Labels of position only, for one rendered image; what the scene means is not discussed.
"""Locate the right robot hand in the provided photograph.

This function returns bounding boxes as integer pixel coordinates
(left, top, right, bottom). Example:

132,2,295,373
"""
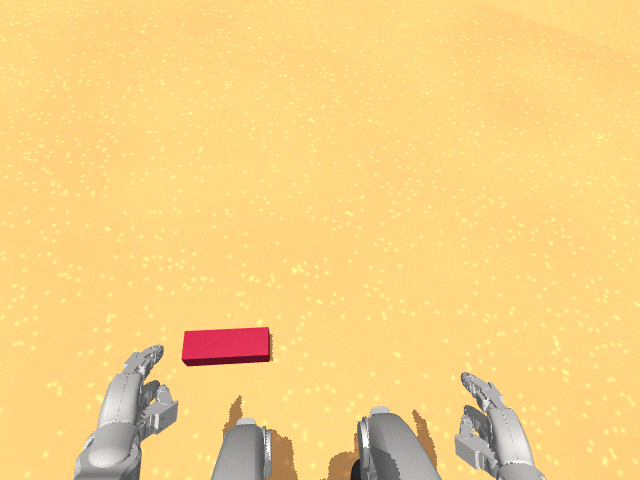
454,372,535,478

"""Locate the left robot arm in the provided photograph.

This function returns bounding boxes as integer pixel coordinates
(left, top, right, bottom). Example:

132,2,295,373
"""
73,422,142,480

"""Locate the left robot hand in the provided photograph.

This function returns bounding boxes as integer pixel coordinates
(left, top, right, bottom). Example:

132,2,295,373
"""
97,344,178,442

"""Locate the right robot arm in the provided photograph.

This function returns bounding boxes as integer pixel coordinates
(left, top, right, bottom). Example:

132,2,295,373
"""
496,463,547,480

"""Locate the carton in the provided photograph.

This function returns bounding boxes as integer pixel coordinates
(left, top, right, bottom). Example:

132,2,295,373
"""
181,327,270,366

